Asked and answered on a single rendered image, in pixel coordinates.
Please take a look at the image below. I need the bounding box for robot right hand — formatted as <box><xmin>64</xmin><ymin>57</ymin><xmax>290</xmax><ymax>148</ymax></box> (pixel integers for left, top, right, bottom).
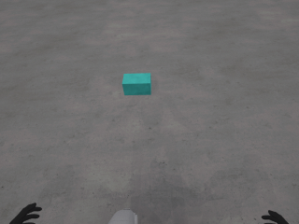
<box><xmin>262</xmin><ymin>210</ymin><xmax>289</xmax><ymax>224</ymax></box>

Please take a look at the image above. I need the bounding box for robot left hand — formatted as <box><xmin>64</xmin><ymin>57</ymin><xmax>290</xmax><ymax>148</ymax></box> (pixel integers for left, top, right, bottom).
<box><xmin>9</xmin><ymin>203</ymin><xmax>42</xmax><ymax>224</ymax></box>

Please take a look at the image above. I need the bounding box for robot left thigh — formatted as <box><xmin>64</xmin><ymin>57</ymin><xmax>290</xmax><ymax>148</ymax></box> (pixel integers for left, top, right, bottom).
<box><xmin>108</xmin><ymin>209</ymin><xmax>138</xmax><ymax>224</ymax></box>

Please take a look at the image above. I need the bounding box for carton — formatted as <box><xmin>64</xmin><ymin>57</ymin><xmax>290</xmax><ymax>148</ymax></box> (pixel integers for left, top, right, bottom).
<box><xmin>122</xmin><ymin>73</ymin><xmax>151</xmax><ymax>95</ymax></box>

